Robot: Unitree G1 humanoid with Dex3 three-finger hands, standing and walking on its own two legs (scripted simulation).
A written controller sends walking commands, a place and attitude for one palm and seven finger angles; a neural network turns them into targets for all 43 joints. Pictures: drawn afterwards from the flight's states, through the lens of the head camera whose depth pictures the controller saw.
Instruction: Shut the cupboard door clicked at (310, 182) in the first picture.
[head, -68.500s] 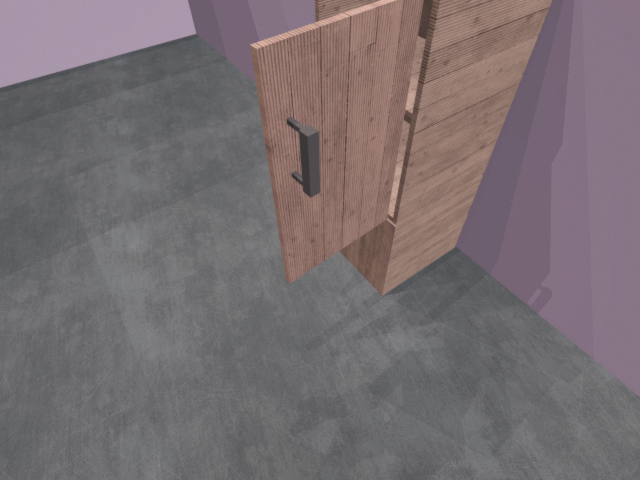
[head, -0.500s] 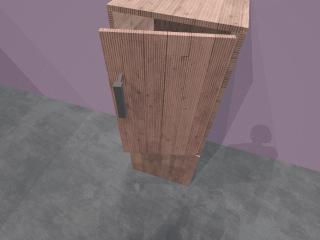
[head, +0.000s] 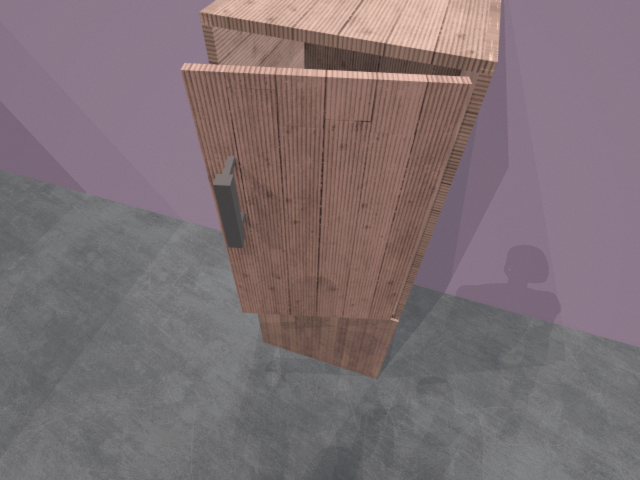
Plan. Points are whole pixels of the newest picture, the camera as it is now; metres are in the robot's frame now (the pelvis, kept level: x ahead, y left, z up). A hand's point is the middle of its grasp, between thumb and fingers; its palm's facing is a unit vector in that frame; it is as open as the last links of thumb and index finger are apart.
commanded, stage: come to a stop and stand still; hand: left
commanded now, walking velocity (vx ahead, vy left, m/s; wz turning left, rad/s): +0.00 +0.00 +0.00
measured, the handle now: (233, 203) +0.49 +0.17 +0.05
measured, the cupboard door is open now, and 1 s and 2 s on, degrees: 16 16 16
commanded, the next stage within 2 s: look again from close up in 0.14 s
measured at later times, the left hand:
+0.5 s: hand out of the picture +0.01 +0.19 -0.18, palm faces +0.02 -0.97 -0.22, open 7.4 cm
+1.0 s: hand out of the picture -0.01 +0.20 -0.18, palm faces -0.01 -0.98 -0.19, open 7.4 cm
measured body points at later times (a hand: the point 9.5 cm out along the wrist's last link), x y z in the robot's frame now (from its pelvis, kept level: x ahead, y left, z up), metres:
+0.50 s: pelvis +0.00 +0.02 -0.01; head +0.00 +0.01 +0.44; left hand +0.01 +0.24 -0.16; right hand +0.02 -0.21 -0.17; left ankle +0.01 +0.12 -0.74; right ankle -0.07 -0.08 -0.74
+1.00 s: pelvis +0.00 +0.02 -0.01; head +0.02 +0.03 +0.44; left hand -0.01 +0.25 -0.17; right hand +0.02 -0.21 -0.16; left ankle +0.01 +0.12 -0.74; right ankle -0.07 -0.08 -0.74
